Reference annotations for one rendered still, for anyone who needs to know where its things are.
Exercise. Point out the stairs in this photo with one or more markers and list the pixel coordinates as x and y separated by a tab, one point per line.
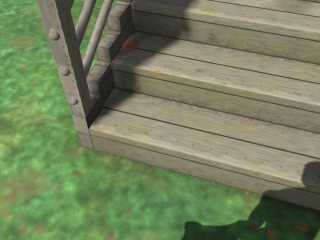
222	90

